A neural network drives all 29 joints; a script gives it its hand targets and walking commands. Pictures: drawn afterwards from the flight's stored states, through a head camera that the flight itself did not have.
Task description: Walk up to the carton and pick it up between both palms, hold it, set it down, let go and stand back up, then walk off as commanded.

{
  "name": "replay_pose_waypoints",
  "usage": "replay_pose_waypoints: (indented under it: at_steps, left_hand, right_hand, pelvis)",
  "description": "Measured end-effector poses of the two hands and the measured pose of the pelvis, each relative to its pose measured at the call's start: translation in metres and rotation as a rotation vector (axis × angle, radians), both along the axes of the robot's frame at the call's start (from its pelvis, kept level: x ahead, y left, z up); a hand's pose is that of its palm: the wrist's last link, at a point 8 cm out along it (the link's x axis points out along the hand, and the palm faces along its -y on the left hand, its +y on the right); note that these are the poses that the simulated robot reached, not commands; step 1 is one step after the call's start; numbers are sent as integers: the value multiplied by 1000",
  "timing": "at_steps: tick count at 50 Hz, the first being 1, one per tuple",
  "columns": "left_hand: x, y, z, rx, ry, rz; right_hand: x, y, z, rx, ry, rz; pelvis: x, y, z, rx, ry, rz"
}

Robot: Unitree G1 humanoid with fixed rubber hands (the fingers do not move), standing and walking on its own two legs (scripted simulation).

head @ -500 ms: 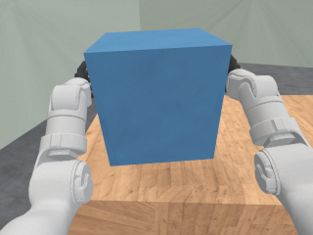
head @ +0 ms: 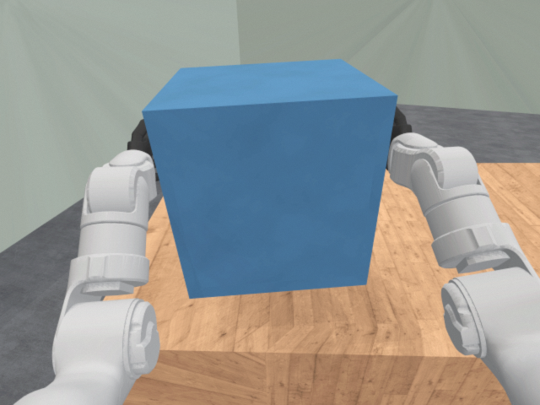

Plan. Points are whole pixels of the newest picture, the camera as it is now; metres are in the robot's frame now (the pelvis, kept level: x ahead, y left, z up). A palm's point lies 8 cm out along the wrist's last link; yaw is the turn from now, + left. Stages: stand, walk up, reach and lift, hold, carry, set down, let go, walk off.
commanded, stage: hold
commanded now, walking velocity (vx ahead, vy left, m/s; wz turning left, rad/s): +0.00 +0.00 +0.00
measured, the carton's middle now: (269, 171) +0.41 -0.01 +0.23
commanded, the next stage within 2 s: set down in 1.02 s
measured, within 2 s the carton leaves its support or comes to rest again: neither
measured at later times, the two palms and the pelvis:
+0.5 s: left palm (136, 159) +0.37 +0.17 +0.29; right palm (400, 142) +0.35 -0.19 +0.30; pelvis -0.01 +0.00 +0.00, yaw +0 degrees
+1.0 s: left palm (138, 154) +0.38 +0.17 +0.29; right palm (397, 142) +0.36 -0.19 +0.29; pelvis -0.01 +0.00 +0.00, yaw +0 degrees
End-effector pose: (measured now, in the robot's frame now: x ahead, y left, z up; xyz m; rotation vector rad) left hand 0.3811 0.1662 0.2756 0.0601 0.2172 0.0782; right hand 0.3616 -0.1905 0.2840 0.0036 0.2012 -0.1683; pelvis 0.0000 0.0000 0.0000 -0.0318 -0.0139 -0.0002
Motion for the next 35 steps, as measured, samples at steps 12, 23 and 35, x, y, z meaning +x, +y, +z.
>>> replay_pose_waypoints:
  at_steps: [12, 23, 35]
  left_hand:
    - [-10, 5, 14, -22, -44, 7]
    - [-10, 3, 11, 2, -1, -8]
    - [-8, -2, 17, 1, -7, 2]
  right_hand:
    - [-10, 4, 10, 20, -44, -1]
    - [-12, 4, 12, -3, -2, -8]
    - [-7, -2, 16, 4, -12, 0]
  pelvis:
    - [-1, 2, 0, -1, -17, -3]
    - [-10, 3, -1, 2, -10, -8]
    - [-13, 2, -1, 4, 4, -13]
